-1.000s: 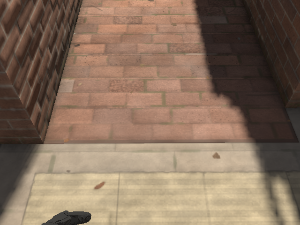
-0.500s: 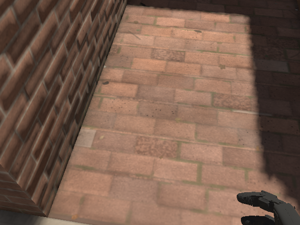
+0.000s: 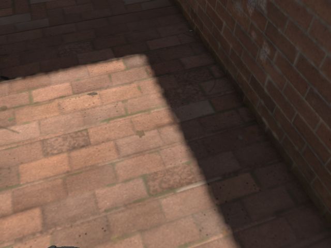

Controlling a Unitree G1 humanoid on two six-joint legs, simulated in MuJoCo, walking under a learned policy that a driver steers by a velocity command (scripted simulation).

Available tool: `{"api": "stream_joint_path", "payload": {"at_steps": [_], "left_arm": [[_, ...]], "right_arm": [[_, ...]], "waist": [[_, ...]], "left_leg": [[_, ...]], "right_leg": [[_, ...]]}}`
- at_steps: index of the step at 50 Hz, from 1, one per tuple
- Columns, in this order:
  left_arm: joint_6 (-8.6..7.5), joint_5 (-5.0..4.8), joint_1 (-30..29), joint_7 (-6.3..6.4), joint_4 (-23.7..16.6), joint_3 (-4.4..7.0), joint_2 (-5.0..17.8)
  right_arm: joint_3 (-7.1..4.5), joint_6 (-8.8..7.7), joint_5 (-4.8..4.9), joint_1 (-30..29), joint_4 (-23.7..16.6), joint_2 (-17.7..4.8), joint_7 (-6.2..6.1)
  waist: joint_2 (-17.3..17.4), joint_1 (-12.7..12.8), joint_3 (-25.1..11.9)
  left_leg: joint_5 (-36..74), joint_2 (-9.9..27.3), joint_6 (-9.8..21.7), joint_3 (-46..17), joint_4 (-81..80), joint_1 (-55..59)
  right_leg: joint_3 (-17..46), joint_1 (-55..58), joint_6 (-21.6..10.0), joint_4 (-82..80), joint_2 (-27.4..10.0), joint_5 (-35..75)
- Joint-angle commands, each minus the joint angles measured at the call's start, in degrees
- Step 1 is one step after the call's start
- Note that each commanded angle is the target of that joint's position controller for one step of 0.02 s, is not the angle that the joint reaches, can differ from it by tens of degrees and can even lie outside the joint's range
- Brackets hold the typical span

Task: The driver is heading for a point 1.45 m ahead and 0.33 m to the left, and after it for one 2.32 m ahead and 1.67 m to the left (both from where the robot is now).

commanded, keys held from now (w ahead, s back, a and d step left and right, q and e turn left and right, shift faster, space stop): e+shift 0.04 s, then q+shift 0.78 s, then shift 0.08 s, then e+shift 0.10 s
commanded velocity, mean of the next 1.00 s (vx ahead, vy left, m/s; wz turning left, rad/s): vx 0.10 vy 0.00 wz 0.40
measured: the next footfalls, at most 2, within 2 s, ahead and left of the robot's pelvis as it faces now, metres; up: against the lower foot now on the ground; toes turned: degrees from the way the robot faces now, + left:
left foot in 0.64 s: +0.18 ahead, +0.17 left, +0.00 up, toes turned +17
right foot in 1.10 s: +0.31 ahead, +0.02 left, +0.00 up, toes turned +26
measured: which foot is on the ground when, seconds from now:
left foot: down 0.00-0.00, up 0.02-0.62, down 0.64-1.00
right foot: down 0.00-0.64, up 0.66-1.00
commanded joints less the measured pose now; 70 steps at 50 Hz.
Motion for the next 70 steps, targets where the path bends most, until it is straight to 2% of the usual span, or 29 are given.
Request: {"api": "stream_joint_path", "payload": {"at_steps": [1, 2, 3, 5, 7, 10, 13, 18, 22, 26, 30, 31, 32, 33, 34, 36, 39, 45, 50, 53, 55, 56, 57, 58, 61, 62, 66, 68, 70], "left_arm": [[0.76, -0.09, 21.9, 2.31, 4.7, 5.75, 16.7], [1.04, -0.55, 21.9, 1.49, 1.5, 6.71, 19.4], [1.58, -0.84, 14.8, 2.26, -2.0, 6.30, 16.0], [1.42, -1.96, 9.6, 3.67, -2.0, 3.36, 6.5], [0.25, -1.95, 10.5, 4.28, 0.2, 1.93, 3.8], [-1.02, -0.31, 13.9, 4.03, 3.8, 0.97, 3.3], [-0.70, -0.92, 12.5, 4.30, 5.0, 1.34, 4.8], [1.05, -1.13, 11.9, 4.85, 3.7, 1.66, 4.3], [2.61, -0.09, 12.2, 4.87, 2.0, 2.19, 5.2], [2.66, -0.54, 12.3, 5.37, 1.5, 2.69, 6.7], [2.73, -1.20, 10.5, 4.03, 0.2, 3.34, 8.1], [2.79, -1.66, 10.3, 3.83, 0.1, 3.67, 8.7], [2.76, -1.50, 10.8, 3.61, -1.0, 3.59, 8.1], [3.21, -1.11, 8.1, 3.47, -5.6, 2.33, 3.4], [4.06, 0.08, 3.8, 3.73, -6.1, 2.14, 4.9], [3.71, -1.26, 5.0, 3.69, -5.5, 2.03, 4.8], [3.32, 1.33, 6.2, 3.44, -6.0, 2.44, 6.2], [3.39, -0.01, 7.2, 3.47, -6.4, 1.32, 4.9], [2.97, -0.26, 7.7, 2.63, -4.6, -0.17, 2.4], [3.35, -0.95, 8.7, 3.07, -3.6, 0.48, 4.1], [2.30, -0.47, 9.8, 3.08, -3.9, 1.54, 8.2], [1.91, -0.82, 9.5, 2.86, -4.4, 2.88, 13.6], [1.96, -1.58, 12.3, 1.94, -3.2, 3.78, 14.2], [1.86, -1.48, 15.9, 1.47, -2.3, 3.79, 12.8], [3.21, -1.44, 12.3, 2.48, -2.8, 4.60, 11.5], [3.97, -2.27, 10.6, 2.70, -3.2, 4.50, 10.4], [5.28, -1.83, 12.2, 2.11, -3.7, 5.59, 10.9], [5.75, -1.32, 11.8, 1.47, -4.3, 6.43, 12.0], [5.88, -1.29, 5.1, 0.33, -6.8, 6.43, 11.8]], "right_arm": [[-1.94, 1.10, -1.11, -4.2, -9.0, -5.9, -0.12], [-1.26, 1.59, -1.30, 0.0, -12.4, -6.7, -0.36], [-0.45, 1.87, -1.74, 0.4, -12.0, -7.2, -0.93], [-0.79, 2.91, -3.63, -3.5, -11.3, -8.1, -1.18], [-0.57, 5.19, -3.66, -3.5, -10.6, -6.9, -1.16], [-0.07, 6.30, -1.46, -1.7, -8.9, -4.1, -0.37], [-0.61, 6.50, -1.80, -5.7, -9.7, -5.2, 0.00], [-1.58, 8.52, -1.93, -12.9, -13.0, -6.4, 1.13], [-2.15, 9.93, -2.54, -14.7, -14.9, -6.2, 2.99], [-2.12, 10.11, -2.32, -14.7, -17.2, -5.1, 3.22], [-2.89, 9.68, -1.07, -13.1, -19.1, -5.9, 3.87], [-3.12, 9.23, -1.53, -10.8, -19.0, -6.5, 3.54], [-4.39, 8.28, -2.73, -7.0, -18.1, -11.8, 2.43], [-6.44, 7.86, -2.11, -5.5, -19.1, -20.8, 1.85], [-7.05, 7.93, -1.15, 0.1, -17.9, -19.5, 1.54], [-5.67, 8.81, -1.09, -8.5, -18.8, -15.6, 0.61], [-4.76, 9.29, -0.61, -12.6, -20.7, -12.0, 0.04], [-5.57, 8.80, -1.67, -8.3, -18.9, -14.2, -0.42], [-2.14, 7.44, -2.06, -11.0, -17.4, -7.5, -0.75], [-2.12, 6.98, -2.25, -13.3, -16.8, -10.6, -0.94], [-2.35, 6.89, -2.13, -11.4, -16.7, -11.1, -1.42], [-2.22, 6.88, -2.00, -9.9, -18.4, -10.0, -1.52], [-2.29, 7.73, -1.99, -11.5, -18.9, -10.1, -2.12], [-2.22, 7.95, -1.96, -14.0, -19.6, -10.2, -2.35], [-2.02, 7.60, -1.72, -15.4, -19.8, -8.9, -0.85], [-1.76, 7.55, -2.08, -15.8, -19.6, -8.1, -0.33], [-0.97, 7.57, -1.82, -17.9, -20.6, -7.0, -0.13], [-1.08, 7.23, -2.42, -17.6, -20.9, -7.9, 0.40], [-1.45, 6.45, -1.42, -12.3, -19.5, -8.1, 0.19]], "waist": [[-6.6, 6.2, -7.5], [-3.0, 5.6, -24.0], [4.7, 3.1, -24.6], [12.2, 0.1, -12.1], [11.2, -0.7, -9.5], [6.5, -0.5, -11.8], [2.3, 0.5, -11.1], [-1.6, 2.6, -7.8], [-0.9, 3.4, -4.9], [-1.3, 3.6, -5.1], [-2.8, 2.1, -7.7], [-0.3, -0.1, -8.3], [10.8, -1.4, -9.2], [22.3, -0.6, -7.7], [12.5, -5.0, -10.6], [8.1, -0.2, -5.5], [8.4, 1.7, -6.7], [9.5, -0.1, -9.6], [10.1, -0.2, -9.5], [9.5, 1.6, -6.1], [4.6, 1.5, -5.5], [-3.8, -0.9, -5.5], [-7.5, 1.0, -5.0], [-7.8, 3.1, -4.4], [-2.3, 1.2, -5.0], [-2.2, 0.8, -6.2], [-4.7, 2.8, -8.2], [-5.1, 3.2, -10.6], [-7.2, -1.6, -8.1]], "left_leg": [[-13.8, -4.4, -1.6, -6.2, 51.5, -37.5], [-10.5, -4.5, -2.9, -18.7, 57.2, -43.9], [-5.1, -1.9, -1.6, -21.2, 54.2, -44.4], [0.1, 2.4, -0.8, -21.0, 43.7, -41.3], [1.6, 4.4, -0.4, -21.2, 33.4, -31.6], [6.7, 2.9, 0.9, -22.0, 22.8, -27.2], [12.8, 1.3, 2.3, -21.8, 15.1, -30.7], [12.1, 1.8, 1.8, -18.8, 11.9, -35.7], [5.7, 1.4, 1.3, -16.9, 9.7, -36.3], [0.3, 0.3, 1.7, -13.8, 4.3, -33.6], [2.8, -2.5, 4.5, -11.6, -7.5, -24.9], [11.0, -2.6, 5.6, -13.3, -15.7, -19.1], [23.2, 5.1, 8.7, -26.9, -21.8, -9.7], [57.1, 20.1, 18.6, -49.7, -20.5, -4.0], [60.5, 19.3, 23.6, -46.0, -18.8, -2.1], [48.6, 11.2, 19.0, -36.8, -19.7, -7.0], [50.0, 5.8, 15.1, -34.3, -18.6, -8.9], [45.9, 5.8, 14.8, -37.0, -18.0, -8.7], [40.7, 6.5, 12.9, -33.4, -20.0, -13.2], [33.8, 6.0, 10.9, -32.0, -17.6, -17.0], [24.3, 3.5, 6.6, -30.6, -12.4, -19.1], [13.0, -3.6, 4.1, -24.2, -5.4, -23.8], [-2.8, -8.8, 2.0, -19.1, 0.6, -26.6], [-11.4, -9.2, 1.7, -20.9, 9.4, -32.4], [-4.1, -6.4, 1.6, -23.5, 16.0, -34.7], [-1.9, -6.3, 1.0, -23.4, 14.3, -33.7], [-1.3, -7.8, -0.2, -22.0, 5.6, -31.5], [-2.9, -8.5, 0.6, -21.5, 0.1, -25.2], [-1.5, -9.8, 2.3, -20.2, -9.2, -11.5]], "right_leg": [[23.0, 40.6, -7.1, 3.9, -11.9, 62.1], [40.5, 51.1, -17.9, -2.5, -21.3, 59.7], [45.7, 45.6, -18.5, -9.5, -23.7, 37.9], [36.7, 26.9, -13.4, -14.5, -19.7, 23.9], [28.4, 15.4, -8.9, -16.4, -16.8, 29.8], [18.2, 16.1, -4.0, -17.0, -14.0, 37.8], [11.7, 21.9, 1.1, -17.4, -12.6, 33.8], [8.5, 24.9, 0.3, -18.1, -15.2, 16.6], [8.5, 24.9, -3.0, -17.7, -18.4, 3.3], [7.4, 27.9, -3.5, -14.2, -21.6, 8.8], [2.6, 28.0, 1.3, -4.7, -21.6, 12.7], [0.1, 24.3, 4.9, 1.0, -20.5, 9.1], [-3.1, 13.2, 9.3, 14.4, -15.5, -4.5], [-1.4, -5.7, 14.0, 25.0, -3.4, -42.3], [8.6, -7.6, 14.2, 34.2, -3.8, -43.7], [11.9, -9.3, 14.0, 33.5, -5.7, -32.1], [12.0, -6.6, 14.6, 30.0, -3.9, -26.5], [11.9, -4.0, 14.6, 21.3, -2.8, -24.2], [10.6, 10.4, 11.5, 6.5, -3.9, -23.4], [8.5, 19.1, 9.7, -6.2, -1.4, -18.5], [19.0, 22.9, 7.6, -12.7, -6.9, -7.4], [30.8, 24.3, 3.1, -13.0, -14.5, 5.5], [40.9, 22.6, -4.5, -14.5, -21.0, 14.3], [45.5, 25.6, -7.4, -16.3, -22.2, 15.9], [36.6, 23.4, -2.9, -15.1, -13.9, 3.3], [34.0, 23.1, -1.9, -15.4, -11.6, 2.2], [36.6, 22.7, -1.7, -15.0, -9.4, -4.6], [39.9, 18.1, -1.6, -18.3, -7.6, -33.9], [41.1, 4.7, 1.0, -19.6, -5.0, -43.4]]}}
Over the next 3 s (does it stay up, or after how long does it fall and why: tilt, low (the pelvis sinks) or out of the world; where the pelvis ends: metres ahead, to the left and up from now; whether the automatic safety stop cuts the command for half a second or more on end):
stays up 1.34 0.27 0.03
